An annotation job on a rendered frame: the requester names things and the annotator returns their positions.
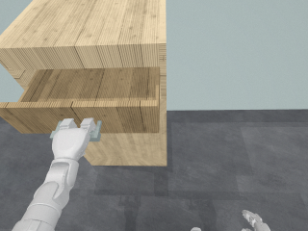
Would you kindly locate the left robot forearm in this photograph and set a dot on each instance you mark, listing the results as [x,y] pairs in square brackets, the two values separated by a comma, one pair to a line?
[45,209]

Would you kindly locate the cabinet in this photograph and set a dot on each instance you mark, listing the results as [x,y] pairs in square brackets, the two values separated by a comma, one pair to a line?
[77,34]

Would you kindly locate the left robot hand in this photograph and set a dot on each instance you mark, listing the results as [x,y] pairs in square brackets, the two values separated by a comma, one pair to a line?
[70,141]

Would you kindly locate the right robot hand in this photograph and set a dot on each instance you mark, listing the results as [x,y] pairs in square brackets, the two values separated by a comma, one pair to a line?
[255,221]

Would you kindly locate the handle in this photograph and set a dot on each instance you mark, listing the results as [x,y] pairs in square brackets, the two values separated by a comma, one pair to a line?
[94,134]

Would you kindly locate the drawer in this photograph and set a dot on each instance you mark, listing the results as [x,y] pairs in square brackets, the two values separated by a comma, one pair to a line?
[125,99]

